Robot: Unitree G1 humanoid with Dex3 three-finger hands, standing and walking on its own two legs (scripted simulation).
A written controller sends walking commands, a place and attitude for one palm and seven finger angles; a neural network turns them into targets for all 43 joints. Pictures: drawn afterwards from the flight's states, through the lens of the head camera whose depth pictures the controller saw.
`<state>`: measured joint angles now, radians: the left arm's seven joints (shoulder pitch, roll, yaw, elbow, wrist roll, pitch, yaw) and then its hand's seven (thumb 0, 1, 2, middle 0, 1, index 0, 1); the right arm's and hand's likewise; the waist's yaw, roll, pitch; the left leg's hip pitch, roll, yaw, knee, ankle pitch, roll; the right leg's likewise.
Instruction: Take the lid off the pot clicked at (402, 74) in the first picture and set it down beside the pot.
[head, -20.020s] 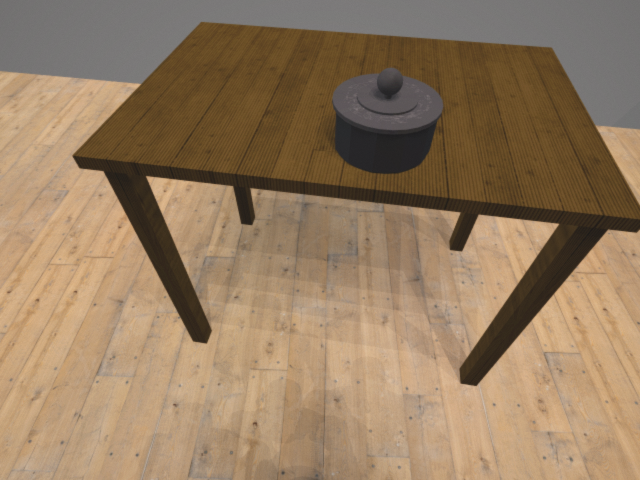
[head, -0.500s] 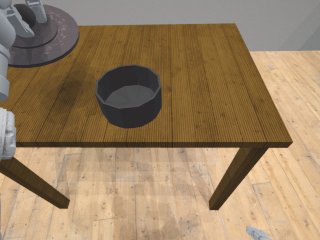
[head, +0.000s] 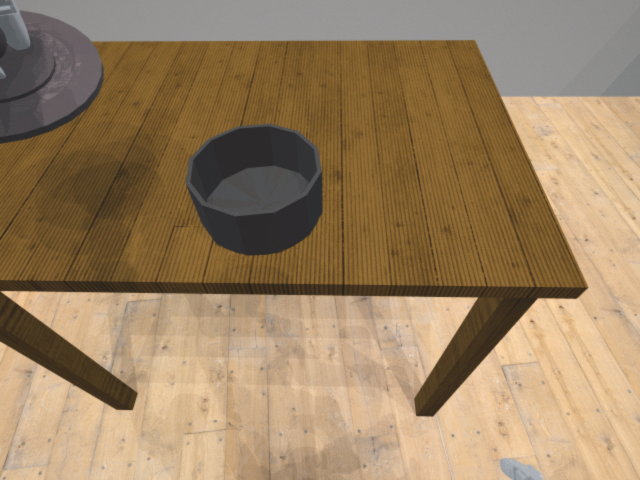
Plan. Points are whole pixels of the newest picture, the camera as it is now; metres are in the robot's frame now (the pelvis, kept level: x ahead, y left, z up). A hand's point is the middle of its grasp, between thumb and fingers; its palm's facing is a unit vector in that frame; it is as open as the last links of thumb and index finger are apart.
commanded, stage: lower the lid onto the table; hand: left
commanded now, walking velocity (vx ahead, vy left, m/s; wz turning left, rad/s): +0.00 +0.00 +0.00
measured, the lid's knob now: out of the picture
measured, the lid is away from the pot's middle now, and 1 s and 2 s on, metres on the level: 0.24 0.24 0.23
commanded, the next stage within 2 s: none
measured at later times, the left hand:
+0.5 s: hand (1, 67) +0.46 +0.33 +0.28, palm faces -0.20 -0.13 -0.97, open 6.7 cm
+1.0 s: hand (18, 104) +0.44 +0.32 +0.24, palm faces -0.25 -0.12 -0.96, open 6.7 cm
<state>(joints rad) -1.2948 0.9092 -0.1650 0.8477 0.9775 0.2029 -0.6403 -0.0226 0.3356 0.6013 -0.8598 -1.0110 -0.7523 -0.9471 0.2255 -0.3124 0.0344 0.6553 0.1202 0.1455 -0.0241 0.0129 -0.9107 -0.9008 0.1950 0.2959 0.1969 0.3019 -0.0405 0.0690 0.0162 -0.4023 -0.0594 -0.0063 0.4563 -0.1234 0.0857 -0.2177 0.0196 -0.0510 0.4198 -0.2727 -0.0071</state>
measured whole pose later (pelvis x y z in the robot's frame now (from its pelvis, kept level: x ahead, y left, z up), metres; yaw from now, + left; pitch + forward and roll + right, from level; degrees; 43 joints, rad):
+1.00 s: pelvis +0.00 +0.01 +0.00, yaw +0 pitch +5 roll -2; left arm -1.21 0.83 -0.15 0.95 0.95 0.17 -0.58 -0.03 0.34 0.60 -0.86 -1.01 -0.75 -0.95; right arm 0.24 -0.30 0.03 0.66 0.11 0.12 -0.02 0.01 -0.91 -0.90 0.20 0.30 0.20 0.30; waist -0.06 0.06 0.00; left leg -0.43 -0.06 0.00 0.48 -0.13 0.10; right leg -0.24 0.01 -0.05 0.44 -0.28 0.00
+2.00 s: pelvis +0.00 +0.00 +0.00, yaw -1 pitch +6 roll -3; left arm -1.09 0.84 -0.11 1.05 0.93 0.04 -0.53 -0.02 0.35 0.60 -0.86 -1.02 -0.74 -0.95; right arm 0.27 -0.31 0.02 0.67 0.11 0.14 -0.03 0.01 -0.91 -0.90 0.20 0.30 0.20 0.30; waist -0.08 0.05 -0.01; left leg -0.47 -0.05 0.00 0.53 -0.16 0.09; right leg -0.27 0.03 -0.04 0.46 -0.29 0.00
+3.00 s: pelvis +0.01 +0.02 -0.02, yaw -2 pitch +10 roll -4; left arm -1.06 0.83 -0.08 1.15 0.94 -0.05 -0.46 -0.02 0.35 0.60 -0.87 -1.02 -0.74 -0.96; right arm 0.32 -0.32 0.02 0.68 0.10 0.13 -0.06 0.01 -0.91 -0.90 0.20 0.30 0.20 0.30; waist -0.10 0.03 -0.03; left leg -0.59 -0.04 0.01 0.64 -0.21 0.10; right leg -0.39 0.03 -0.03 0.56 -0.34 0.01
